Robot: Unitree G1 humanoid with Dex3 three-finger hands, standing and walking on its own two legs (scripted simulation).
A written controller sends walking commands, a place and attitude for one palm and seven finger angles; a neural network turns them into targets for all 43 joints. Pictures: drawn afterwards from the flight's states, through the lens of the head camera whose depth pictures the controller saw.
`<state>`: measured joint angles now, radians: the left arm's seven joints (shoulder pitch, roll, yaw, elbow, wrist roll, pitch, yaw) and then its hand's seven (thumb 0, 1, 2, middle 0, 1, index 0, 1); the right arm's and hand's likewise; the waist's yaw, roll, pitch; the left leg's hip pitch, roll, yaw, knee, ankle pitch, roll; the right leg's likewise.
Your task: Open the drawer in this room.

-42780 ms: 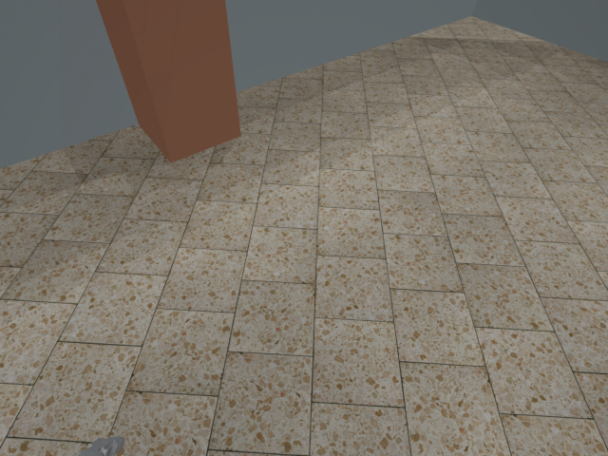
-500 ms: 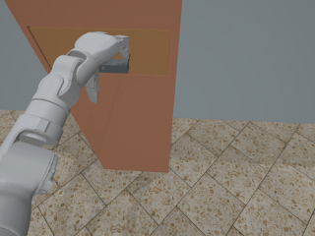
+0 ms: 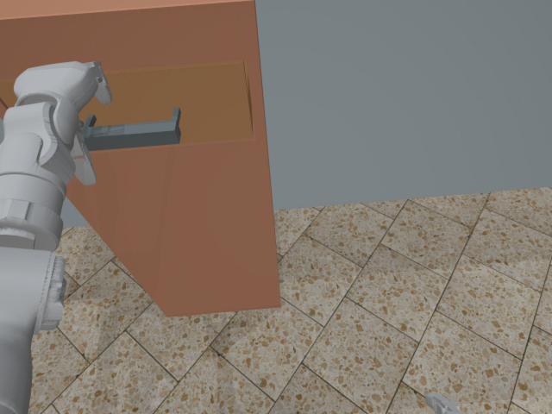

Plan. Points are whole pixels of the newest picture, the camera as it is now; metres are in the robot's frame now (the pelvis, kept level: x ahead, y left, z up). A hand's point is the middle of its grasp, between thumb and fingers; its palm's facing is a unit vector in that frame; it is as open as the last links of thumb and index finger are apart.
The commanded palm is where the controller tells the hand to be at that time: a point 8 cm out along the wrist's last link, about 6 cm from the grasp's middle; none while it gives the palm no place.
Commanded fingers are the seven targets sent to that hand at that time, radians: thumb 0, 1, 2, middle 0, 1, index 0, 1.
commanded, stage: move the hooked fingers above the handle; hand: left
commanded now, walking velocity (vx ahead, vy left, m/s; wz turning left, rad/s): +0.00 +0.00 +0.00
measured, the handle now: (130, 126) +0.53 +0.23 +0.14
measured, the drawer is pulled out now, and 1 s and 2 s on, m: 0.00 0.00 0.00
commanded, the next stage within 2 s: none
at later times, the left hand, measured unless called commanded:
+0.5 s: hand (140, 83) +0.50 +0.17 +0.23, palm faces +0.14 -0.01 -0.99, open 13.4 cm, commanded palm +0.47 +0.26 +0.26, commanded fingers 0.00 -0.50 0.30 -0.30 -1.20 -0.30 -1.20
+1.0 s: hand (127, 108) +0.48 +0.19 +0.21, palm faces +0.11 -0.08 -0.99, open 13.8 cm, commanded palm +0.48 +0.25 +0.26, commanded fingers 0.00 -0.50 0.30 -0.30 -1.20 -0.30 -1.20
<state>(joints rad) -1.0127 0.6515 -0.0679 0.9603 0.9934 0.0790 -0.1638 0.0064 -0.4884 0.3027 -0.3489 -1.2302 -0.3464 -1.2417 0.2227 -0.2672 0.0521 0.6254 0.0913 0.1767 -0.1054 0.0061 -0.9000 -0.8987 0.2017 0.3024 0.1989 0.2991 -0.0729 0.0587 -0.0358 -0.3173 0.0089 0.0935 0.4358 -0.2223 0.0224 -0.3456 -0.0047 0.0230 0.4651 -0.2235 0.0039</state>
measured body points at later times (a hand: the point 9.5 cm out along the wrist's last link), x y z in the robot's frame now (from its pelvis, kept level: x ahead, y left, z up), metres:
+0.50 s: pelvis +0.00 +0.01 +0.00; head +0.04 -0.03 +0.45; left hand +0.49 +0.17 +0.28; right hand +0.11 -0.23 -0.15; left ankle +0.00 +0.11 -0.74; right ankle +0.00 -0.12 -0.74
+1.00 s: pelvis +0.00 +0.00 +0.00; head +0.05 +0.00 +0.44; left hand +0.47 +0.20 +0.26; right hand +0.10 -0.28 -0.12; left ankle +0.00 +0.11 -0.74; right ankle +0.00 -0.12 -0.74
